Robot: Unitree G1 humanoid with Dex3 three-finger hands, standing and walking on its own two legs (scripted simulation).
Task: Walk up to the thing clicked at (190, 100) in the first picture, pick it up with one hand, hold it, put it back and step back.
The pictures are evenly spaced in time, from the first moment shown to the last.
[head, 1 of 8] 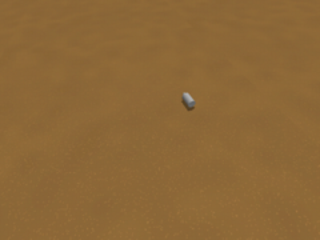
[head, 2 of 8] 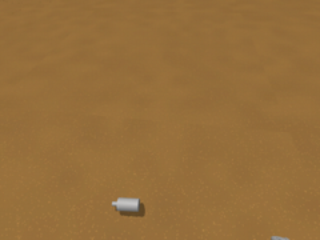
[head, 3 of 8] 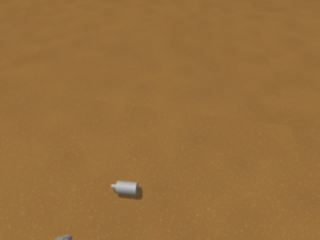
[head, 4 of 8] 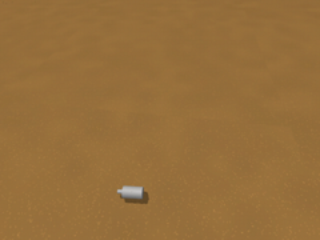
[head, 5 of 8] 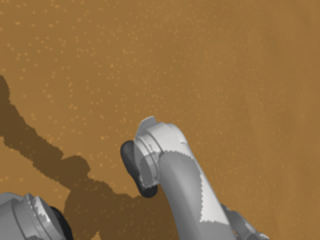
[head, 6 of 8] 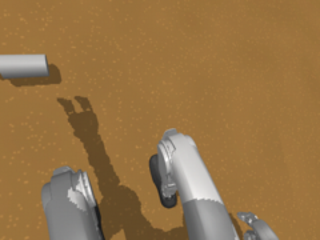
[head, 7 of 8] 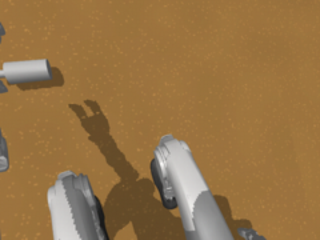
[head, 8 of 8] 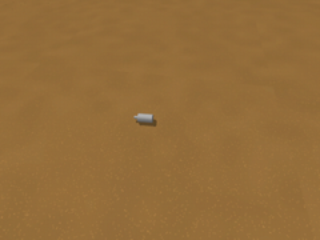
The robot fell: no
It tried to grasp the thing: no
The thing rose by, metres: 0.00
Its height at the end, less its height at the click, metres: +0.00
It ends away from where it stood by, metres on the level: 0.04
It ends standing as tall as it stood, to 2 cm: yes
